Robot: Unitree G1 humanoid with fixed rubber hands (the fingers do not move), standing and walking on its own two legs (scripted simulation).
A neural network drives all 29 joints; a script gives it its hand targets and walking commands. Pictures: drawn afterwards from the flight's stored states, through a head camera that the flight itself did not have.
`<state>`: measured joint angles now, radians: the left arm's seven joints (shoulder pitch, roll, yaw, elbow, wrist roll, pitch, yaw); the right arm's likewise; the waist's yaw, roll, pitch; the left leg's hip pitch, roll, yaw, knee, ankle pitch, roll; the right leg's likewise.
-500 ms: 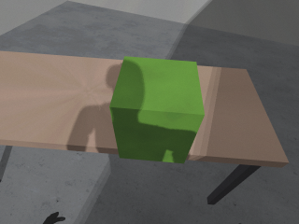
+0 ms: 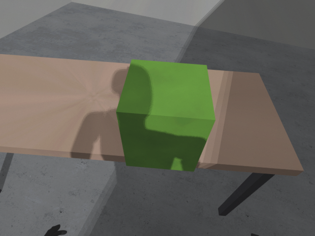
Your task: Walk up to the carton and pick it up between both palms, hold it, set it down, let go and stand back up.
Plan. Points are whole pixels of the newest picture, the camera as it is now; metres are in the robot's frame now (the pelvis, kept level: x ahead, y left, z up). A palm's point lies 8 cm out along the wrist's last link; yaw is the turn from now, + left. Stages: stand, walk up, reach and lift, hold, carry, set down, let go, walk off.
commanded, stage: stand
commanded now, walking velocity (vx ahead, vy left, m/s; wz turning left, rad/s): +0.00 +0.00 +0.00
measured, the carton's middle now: (164, 118) +0.42 -0.02 +0.04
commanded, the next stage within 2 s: none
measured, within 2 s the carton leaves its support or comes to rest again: neither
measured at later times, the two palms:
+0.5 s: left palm out of the picture +0.10 +0.28 -0.11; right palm out of the picture +0.07 -0.28 -0.11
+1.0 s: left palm out of the picture +0.09 +0.29 -0.11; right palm out of the picture +0.07 -0.28 -0.11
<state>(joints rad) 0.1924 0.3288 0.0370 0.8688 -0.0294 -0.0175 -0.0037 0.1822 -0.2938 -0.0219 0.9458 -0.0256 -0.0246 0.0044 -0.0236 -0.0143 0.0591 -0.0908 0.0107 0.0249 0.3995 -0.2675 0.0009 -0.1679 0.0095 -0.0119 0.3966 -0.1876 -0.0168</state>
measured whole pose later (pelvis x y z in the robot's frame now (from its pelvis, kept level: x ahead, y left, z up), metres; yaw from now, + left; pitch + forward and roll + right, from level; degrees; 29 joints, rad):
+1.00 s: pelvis -0.01 +0.00 +0.00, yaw +0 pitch -3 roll +0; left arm 0.17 0.33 0.04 0.92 -0.03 -0.02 0.00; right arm 0.16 -0.29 -0.02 0.99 -0.03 -0.02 0.00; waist -0.02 -0.01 0.06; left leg -0.09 0.01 0.02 0.40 -0.26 0.00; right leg -0.16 0.01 -0.01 0.37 -0.16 -0.01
